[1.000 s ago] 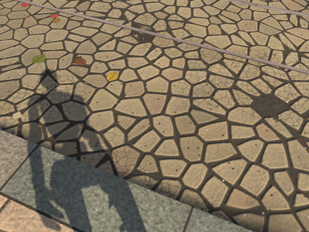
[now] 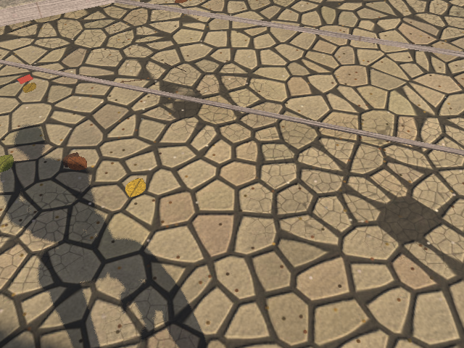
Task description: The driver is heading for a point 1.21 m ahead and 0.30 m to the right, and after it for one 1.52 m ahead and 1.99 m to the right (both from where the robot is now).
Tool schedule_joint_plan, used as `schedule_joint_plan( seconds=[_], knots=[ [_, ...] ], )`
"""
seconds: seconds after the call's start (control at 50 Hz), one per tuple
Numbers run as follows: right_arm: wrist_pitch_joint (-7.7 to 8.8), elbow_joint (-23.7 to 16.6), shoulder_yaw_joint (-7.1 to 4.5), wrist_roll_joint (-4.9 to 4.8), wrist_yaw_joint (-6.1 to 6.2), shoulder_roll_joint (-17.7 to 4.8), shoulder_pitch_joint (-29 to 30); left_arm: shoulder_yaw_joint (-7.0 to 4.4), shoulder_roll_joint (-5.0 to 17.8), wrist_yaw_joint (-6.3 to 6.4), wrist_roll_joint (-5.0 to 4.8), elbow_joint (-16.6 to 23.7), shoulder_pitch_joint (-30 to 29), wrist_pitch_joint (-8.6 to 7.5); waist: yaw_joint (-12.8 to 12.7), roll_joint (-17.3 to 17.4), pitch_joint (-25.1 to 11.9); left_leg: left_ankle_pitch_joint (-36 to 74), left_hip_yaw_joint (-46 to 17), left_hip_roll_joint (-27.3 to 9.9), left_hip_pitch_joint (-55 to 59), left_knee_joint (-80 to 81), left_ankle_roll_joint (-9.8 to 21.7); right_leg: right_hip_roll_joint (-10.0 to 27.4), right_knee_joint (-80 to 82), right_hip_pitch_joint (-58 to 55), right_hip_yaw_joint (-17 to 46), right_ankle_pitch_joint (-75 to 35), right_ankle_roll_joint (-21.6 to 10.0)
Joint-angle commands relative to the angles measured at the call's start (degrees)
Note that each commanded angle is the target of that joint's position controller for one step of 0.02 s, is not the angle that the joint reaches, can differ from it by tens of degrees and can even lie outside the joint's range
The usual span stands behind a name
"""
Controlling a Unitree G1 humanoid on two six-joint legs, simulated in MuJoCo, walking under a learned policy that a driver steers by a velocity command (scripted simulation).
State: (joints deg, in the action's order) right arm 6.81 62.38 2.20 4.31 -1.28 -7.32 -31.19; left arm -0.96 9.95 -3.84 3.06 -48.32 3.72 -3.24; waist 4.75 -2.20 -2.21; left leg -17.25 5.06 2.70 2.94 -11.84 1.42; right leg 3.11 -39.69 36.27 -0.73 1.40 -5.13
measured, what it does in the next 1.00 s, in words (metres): goes down, turning right: right foot, then left foot 0.14 m lower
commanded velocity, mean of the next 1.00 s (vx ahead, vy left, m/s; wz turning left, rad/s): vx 0.50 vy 0.00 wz -0.43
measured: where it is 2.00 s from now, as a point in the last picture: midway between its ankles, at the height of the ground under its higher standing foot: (296, 204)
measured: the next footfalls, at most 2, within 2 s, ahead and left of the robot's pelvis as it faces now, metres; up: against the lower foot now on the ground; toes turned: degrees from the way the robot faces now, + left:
right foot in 0.06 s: +0.18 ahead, -0.11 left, +0.00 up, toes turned -4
left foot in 0.58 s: +0.55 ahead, +0.06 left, -0.14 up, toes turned -20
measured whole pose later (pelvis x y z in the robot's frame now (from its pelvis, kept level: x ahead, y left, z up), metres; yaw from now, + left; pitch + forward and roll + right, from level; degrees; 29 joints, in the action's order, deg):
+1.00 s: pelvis +0.58 -0.11 -0.15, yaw -27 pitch +3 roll +2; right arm 3.9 58.4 -2.8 -1.8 1.0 -14.4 -28.1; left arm -1.2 12.1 -1.7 -1.0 -38.9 0.0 -3.9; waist 5.8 -1.5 -1.9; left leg -23.5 7.7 -1.2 -0.4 -21.0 -1.9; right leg 1.8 -34.5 33.1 0.1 4.8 -4.8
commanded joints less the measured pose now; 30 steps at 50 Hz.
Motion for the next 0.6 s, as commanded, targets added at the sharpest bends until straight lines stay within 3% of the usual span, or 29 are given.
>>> schedule_joint_plan(
  seconds=[0.02,0.04,0.06,0.08,0.1,0.12,0.14,0.16,0.18,0.2,0.22,0.24,0.26,0.3,0.32,0.34,0.36,0.38,0.4,0.42,0.44,0.46,0.48,0.5,0.52,0.54,0.56,0.58,0.6],
  knots=[
    [-0.05,-2.7,-1.36,-0.23,1.09,-8.9,0.7,-1.89,5.1,0.00,-0.43,2.2,-0.7,-1.58,-4.2,5.9,4.5,36.0,-2.1,-17.0,-3.8,-2.3,9.9,-1.5,-0.2,-6.3,-1.3,4.5,-1.2],
    [-0.13,-3.6,-1.63,0.95,1.37,-10.3,3.1,-2.49,6.0,0.21,-0.68,1.0,4.5,-2.12,-7.4,6.7,3.5,43.8,-0.5,-17.2,-6.4,-7.5,8.4,-2.0,-4.1,-13.1,-0.4,2.4,-2.3],
    [-0.33,-4.5,-2.58,-1.26,1.36,-12.7,5.1,-3.75,8.3,0.32,-1.88,0.1,6.8,-2.70,-8.7,4.2,1.7,46.6,3.4,-13.6,-6.7,-13.8,7.9,-6.2,5.6,-19.2,-5.2,6.2,-2.9],
    [-0.32,-3.1,-2.56,0.17,0.59,-13.0,0.0,-4.61,10.3,1.06,-2.37,-2.2,14.2,-3.53,-9.0,2.8,-1.2,45.2,4.7,-11.2,-15.7,-25.6,5.8,-7.5,3.9,-34.9,-3.5,0.2,-5.1],
    [-0.11,-2.2,-0.99,2.46,-0.27,-7.5,-7.4,-5.29,12.8,2.30,-1.97,-4.1,26.0,-3.74,-10.5,-7.6,-12.1,19.2,3.9,-6.2,-33.8,-46.8,-0.3,3.1,4.3,-59.3,15.7,-9.9,-16.7],
    [0.30,-5.4,-0.17,1.28,-2.19,-5.3,-2.4,-3.89,10.9,2.18,-0.96,-8.9,40.6,-3.61,-16.3,-8.8,-18.8,-17.4,-3.4,2.1,-47.7,-68.5,-1.6,14.1,17.2,-68.5,43.2,4.1,-24.6],
    [0.91,-11.2,-1.00,-1.05,-2.26,-5.5,13.2,-4.72,11.2,2.94,0.73,-10.6,37.8,-5.36,-18.3,-4.6,-2.4,-13.6,-12.5,-1.4,-62.2,-71.7,1.8,12.9,21.1,-59.7,42.9,18.1,-18.5],
    [1.21,-13.2,-1.80,-1.53,-0.90,-8.6,19.1,-4.08,9.5,2.98,0.23,-9.7,29.9,-5.85,-15.8,-0.4,4.4,-9.2,-12.9,-4.5,-61.6,-72.7,2.0,12.2,21.0,-47.3,37.7,17.5,-16.5],
    [0.69,-13.7,-2.09,-0.40,0.39,-9.2,17.0,-2.28,5.2,2.68,0.32,-8.6,23.0,-5.50,-10.6,3.2,1.7,-5.2,-13.6,-6.3,-53.3,-69.6,2.8,11.1,22.2,-36.6,34.1,15.9,-17.0],
    [-0.19,-14.2,-1.34,0.47,1.22,-6.5,15.5,-1.06,2.3,2.34,0.67,-8.0,18.0,-5.58,-6.4,3.7,4.1,-2.0,-13.5,-7.9,-47.4,-66.7,3.0,9.8,23.7,-25.6,30.1,12.9,-16.6],
    [-1.38,-14.1,-0.88,1.27,1.74,-4.7,13.9,-0.12,0.3,2.12,0.68,-6.5,13.5,-5.56,-3.7,3.2,5.7,-0.8,-13.3,-9.1,-42.8,-64.0,2.7,7.9,25.1,-16.6,26.9,11.9,-15.7],
    [-2.13,-14.4,-0.96,1.14,1.99,-5.0,13.1,0.26,-0.6,2.18,0.31,-5.8,12.3,-5.92,-3.1,2.7,4.9,1.0,-12.2,-9.2,-41.6,-61.0,2.3,5.7,25.6,-13.4,23.8,12.7,-15.1],
    [-2.43,-15.4,-1.13,1.06,1.80,-6.1,13.2,0.44,0.2,2.30,-0.19,-5.5,12.1,-6.13,-3.0,2.9,4.4,3.8,-10.4,-9.0,-40.1,-55.3,1.5,3.8,25.1,-10.3,20.5,10.9,-14.2],
    [-2.76,-18.7,-0.01,0.53,1.21,-4.3,17.3,0.30,3.6,2.30,0.32,-6.4,13.8,-6.01,-3.5,2.5,3.6,10.5,-4.2,-7.6,-28.9,-42.6,-0.1,-1.9,23.0,0.4,13.2,9.0,-11.8],
    [-2.59,-18.9,0.55,1.79,0.21,-2.9,16.0,0.36,5.2,2.48,1.11,-5.7,15.0,-5.98,-2.7,0.0,1.8,20.7,-3.3,-7.5,-24.3,-48.8,0.2,-3.5,19.0,3.8,13.1,6.9,-10.6],
    [-2.45,-19.5,0.23,1.67,-0.20,-4.1,15.6,0.28,5.9,2.44,1.06,-5.2,16.1,-6.01,-2.8,0.6,1.9,21.0,-2.7,-7.1,-24.7,-48.7,0.0,-2.9,16.6,3.9,14.3,4.6,-11.0],
    [-2.04,-20.7,0.05,2.00,-0.35,-5.5,20.4,0.95,2.7,4.05,1.36,-7.4,24.1,-6.61,-7.8,2.2,2.4,33.1,-9.7,-8.8,-38.6,-39.6,-0.3,-3.1,11.6,-10.8,17.3,11.5,-10.0],
    [-1.77,-22.0,-0.09,2.25,-0.31,-6.5,25.7,1.22,2.0,5.14,0.57,-9.9,31.8,-6.61,-12.0,1.7,3.9,33.6,-9.6,-8.4,-51.2,-33.7,-1.2,-1.5,6.3,-23.9,21.1,14.1,-10.4],
    [-1.68,-23.5,0.05,1.83,-0.21,-6.2,31.5,1.47,0.9,5.93,0.66,-12.4,40.0,-6.38,-15.9,1.8,4.3,32.0,-10.4,-8.6,-61.7,-28.8,-2.2,0.2,0.8,-34.8,25.2,16.2,-10.9],
    [-1.74,-22.6,0.90,1.39,-0.54,-5.0,33.0,1.53,0.3,6.11,-0.56,-11.7,39.0,-5.57,-16.9,3.2,4.9,37.9,-9.9,-8.5,-56.2,-13.4,-2.4,-1.9,-2.2,-30.5,23.0,21.4,-9.5],
    [-2.04,-23.9,1.34,1.00,-0.67,-3.3,33.9,1.32,3.7,4.54,0.09,-11.0,37.2,-4.41,-15.2,0.2,4.8,37.8,-4.5,-5.7,-39.5,-12.9,-1.9,-3.8,1.5,-15.9,22.5,23.0,-9.8],
    [-2.20,-24.9,1.48,0.16,-0.95,-3.5,34.1,0.93,6.6,2.64,1.72,-9.7,33.0,-3.68,-12.8,-1.5,5.9,40.4,-4.1,-5.7,-26.9,-17.3,-1.5,-3.2,2.9,-2.8,24.7,26.9,-10.3],
    [-2.62,-24.5,1.19,0.16,-0.99,-5.0,32.4,0.73,8.1,1.34,1.86,-8.2,30.0,-3.67,-10.4,-1.3,7.0,41.2,-4.9,-6.6,-21.2,-19.7,-1.5,-2.7,2.9,2.0,27.1,30.9,-10.5],
    [-2.88,-24.2,0.93,0.43,-0.71,-6.2,30.1,0.81,7.9,0.80,1.27,-7.1,28.5,-3.77,-8.7,0.2,8.4,36.9,-5.7,-6.9,-17.9,-17.9,-1.3,-3.0,0.6,2.0,28.6,33.1,-9.7],
    [-0.47,-25.6,-3.50,-8.17,1.38,-13.1,29.9,-1.51,7.4,4.62,-7.21,-5.4,24.6,-2.54,-8.3,0.1,8.4,32.4,-14.2,-6.0,-20.1,-8.7,-0.2,-3.2,-4.1,-9.3,29.8,23.2,-7.1],
    [0.85,-23.3,-4.17,-8.98,1.89,-14.3,25.6,-0.80,6.3,5.99,-7.21,-6.4,25.1,-1.28,-6.4,2.1,6.6,38.8,-13.3,-8.2,-19.1,-0.8,0.5,-5.2,-14.8,-16.8,26.3,20.1,-4.7],
    [1.82,-21.7,-4.57,-7.25,1.74,-13.6,19.3,-0.50,5.3,6.35,-5.96,-6.9,26.8,-0.63,-4.7,2.2,1.4,44.1,-10.9,-8.9,-10.7,-2.3,0.0,-7.8,-25.6,-17.7,21.7,18.0,-2.8],
    [1.95,-18.2,-5.26,-5.79,1.52,-13.6,7.2,-0.53,4.6,6.08,-4.79,-6.5,26.7,-0.38,-0.3,3.6,-5.8,51.0,-10.8,-12.0,7.7,-13.9,0.1,-9.3,-40.0,-6.0,17.9,26.9,-1.0],
    [1.27,-15.4,-5.55,-4.61,0.85,-14.0,-3.1,0.47,-1.0,5.50,-5.99,-7.6,35.1,-0.49,0.7,13.2,-15.1,62.3,-16.0,-21.9,30.6,-29.7,5.0,-12.4,-62.2,13.6,14.9,50.5,1.8]
  ],
)
Keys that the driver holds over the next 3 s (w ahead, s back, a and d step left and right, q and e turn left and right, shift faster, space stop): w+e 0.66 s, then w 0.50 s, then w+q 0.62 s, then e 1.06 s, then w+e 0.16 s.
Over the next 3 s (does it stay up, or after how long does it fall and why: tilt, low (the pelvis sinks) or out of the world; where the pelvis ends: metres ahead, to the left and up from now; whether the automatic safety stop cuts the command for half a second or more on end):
stays up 1.16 -0.32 -0.15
